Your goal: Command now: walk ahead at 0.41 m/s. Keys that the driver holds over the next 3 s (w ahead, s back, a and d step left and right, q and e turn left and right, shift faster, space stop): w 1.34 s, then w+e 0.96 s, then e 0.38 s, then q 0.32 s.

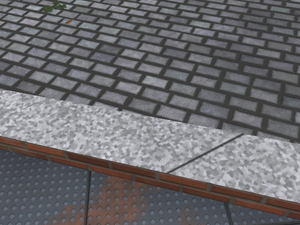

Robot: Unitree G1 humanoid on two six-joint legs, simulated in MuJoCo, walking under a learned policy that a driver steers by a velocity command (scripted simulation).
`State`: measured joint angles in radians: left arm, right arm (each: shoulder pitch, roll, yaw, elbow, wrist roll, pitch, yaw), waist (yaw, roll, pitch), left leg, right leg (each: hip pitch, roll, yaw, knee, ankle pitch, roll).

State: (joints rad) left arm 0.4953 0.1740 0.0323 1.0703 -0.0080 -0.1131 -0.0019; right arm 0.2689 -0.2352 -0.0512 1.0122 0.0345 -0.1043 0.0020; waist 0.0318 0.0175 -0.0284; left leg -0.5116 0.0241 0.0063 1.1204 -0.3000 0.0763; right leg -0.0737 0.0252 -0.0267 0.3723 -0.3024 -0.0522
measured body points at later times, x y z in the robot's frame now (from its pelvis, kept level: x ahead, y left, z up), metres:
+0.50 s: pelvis +0.27 +0.05 +0.00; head +0.29 +0.05 +0.45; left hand +0.36 +0.31 -0.13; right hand +0.34 -0.22 -0.13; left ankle +0.31 +0.13 -0.74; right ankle +0.26 -0.11 -0.65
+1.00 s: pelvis +0.54 -0.02 +0.00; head +0.55 -0.04 +0.45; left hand +0.51 +0.22 -0.14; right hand +0.64 -0.26 -0.14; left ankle +0.53 +0.11 -0.52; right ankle +0.52 -0.11 -0.74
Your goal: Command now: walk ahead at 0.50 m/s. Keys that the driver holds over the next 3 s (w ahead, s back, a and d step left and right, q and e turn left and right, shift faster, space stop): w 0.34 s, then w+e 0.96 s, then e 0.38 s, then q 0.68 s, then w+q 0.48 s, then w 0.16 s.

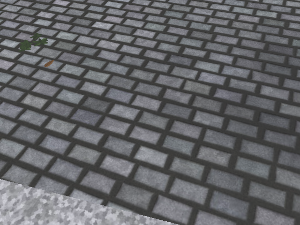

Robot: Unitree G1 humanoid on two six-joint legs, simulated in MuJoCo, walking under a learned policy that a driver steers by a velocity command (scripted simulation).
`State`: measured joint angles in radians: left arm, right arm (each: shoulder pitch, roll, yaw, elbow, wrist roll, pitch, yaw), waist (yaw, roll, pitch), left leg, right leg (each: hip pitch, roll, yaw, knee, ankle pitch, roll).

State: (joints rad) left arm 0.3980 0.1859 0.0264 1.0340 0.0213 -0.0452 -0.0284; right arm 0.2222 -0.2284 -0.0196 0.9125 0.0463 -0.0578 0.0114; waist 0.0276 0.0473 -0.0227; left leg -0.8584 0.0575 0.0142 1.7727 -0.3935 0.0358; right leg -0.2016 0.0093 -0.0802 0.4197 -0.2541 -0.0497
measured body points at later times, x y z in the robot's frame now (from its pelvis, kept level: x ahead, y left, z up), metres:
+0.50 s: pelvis +0.29 +0.04 +0.13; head +0.27 +0.06 +0.57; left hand +0.45 +0.28 +0.02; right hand +0.29 -0.19 -0.02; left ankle +0.30 +0.12 -0.60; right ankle +0.27 -0.13 -0.44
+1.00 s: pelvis +0.55 -0.06 +0.13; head +0.59 -0.06 +0.57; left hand +0.77 +0.16 +0.02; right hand +0.54 -0.35 +0.00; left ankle +0.45 +0.13 -0.48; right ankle +0.59 -0.13 -0.60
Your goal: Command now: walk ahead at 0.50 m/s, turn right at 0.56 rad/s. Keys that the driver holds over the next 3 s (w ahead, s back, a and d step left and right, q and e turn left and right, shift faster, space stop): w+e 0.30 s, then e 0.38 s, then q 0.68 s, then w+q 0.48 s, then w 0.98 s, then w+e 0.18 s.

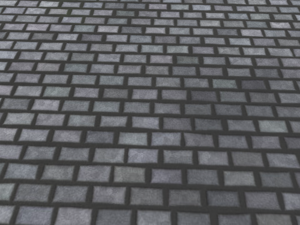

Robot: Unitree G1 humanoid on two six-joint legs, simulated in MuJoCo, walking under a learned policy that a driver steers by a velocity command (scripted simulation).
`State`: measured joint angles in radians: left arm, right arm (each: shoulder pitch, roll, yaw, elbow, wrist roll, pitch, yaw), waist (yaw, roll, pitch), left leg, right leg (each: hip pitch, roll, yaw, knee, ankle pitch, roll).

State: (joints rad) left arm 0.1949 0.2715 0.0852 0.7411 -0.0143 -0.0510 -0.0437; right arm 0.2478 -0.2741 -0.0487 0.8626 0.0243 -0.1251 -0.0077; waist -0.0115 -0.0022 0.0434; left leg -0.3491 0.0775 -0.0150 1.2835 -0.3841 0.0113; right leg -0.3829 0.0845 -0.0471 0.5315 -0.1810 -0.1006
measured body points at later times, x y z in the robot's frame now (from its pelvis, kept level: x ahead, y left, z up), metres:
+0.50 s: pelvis +0.27 +0.04 +0.00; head +0.31 +0.04 +0.45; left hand +0.46 +0.28 -0.11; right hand +0.38 -0.26 -0.08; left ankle +0.38 +0.12 -0.73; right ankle +0.15 -0.06 -0.62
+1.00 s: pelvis +0.34 -0.02 +0.01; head +0.35 -0.04 +0.46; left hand +0.62 +0.11 -0.07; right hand +0.32 -0.31 -0.12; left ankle +0.37 +0.12 -0.67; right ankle +0.32 -0.13 -0.73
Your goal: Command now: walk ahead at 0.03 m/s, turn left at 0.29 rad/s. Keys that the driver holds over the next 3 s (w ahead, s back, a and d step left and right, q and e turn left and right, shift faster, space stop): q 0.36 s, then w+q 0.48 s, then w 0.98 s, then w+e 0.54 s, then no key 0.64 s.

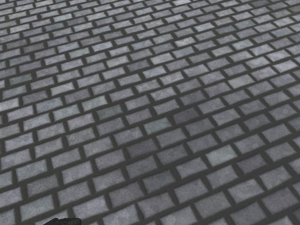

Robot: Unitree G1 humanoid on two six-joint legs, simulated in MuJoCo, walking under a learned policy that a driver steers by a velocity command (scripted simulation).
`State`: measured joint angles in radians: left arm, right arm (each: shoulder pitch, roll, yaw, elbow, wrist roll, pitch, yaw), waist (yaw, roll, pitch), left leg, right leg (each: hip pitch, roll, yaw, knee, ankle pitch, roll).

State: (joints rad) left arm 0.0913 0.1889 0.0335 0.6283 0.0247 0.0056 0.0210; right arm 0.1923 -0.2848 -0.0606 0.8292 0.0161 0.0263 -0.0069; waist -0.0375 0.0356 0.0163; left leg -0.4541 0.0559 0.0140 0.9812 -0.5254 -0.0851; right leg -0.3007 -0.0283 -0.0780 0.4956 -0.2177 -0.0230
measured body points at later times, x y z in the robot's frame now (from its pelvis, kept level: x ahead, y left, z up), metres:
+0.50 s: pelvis +0.00 +0.05 +0.01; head +0.02 +0.08 +0.46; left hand +0.08 +0.36 -0.10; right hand +0.20 -0.19 -0.07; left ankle -0.02 +0.12 -0.74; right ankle +0.07 -0.11 -0.67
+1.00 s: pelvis +0.14 +0.07 +0.01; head +0.17 +0.08 +0.45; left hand +0.01 +0.32 -0.11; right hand +0.44 -0.04 -0.09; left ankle +0.15 +0.28 -0.67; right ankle +0.13 -0.08 -0.74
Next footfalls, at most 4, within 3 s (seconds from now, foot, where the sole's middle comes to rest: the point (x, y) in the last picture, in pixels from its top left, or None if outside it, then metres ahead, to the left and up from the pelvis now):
0.22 left None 0.02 0.13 -0.77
0.72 right None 0.16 -0.06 -0.77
1.16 left None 0.28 0.35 -0.77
1.70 right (86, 190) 0.67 0.34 -0.77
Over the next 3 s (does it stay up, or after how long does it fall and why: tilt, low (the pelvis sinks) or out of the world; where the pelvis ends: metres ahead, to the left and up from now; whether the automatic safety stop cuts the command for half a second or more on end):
stays up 0.91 0.57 -0.01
